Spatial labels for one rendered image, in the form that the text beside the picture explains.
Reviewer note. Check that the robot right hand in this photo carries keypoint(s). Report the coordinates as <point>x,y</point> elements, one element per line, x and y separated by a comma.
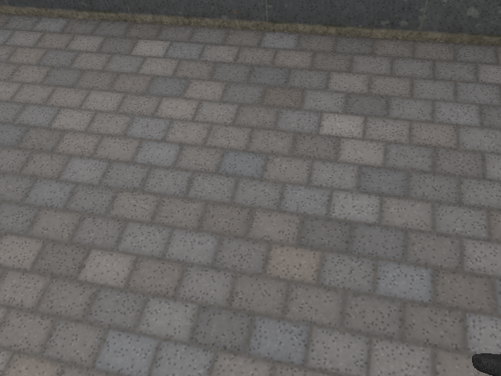
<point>487,363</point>

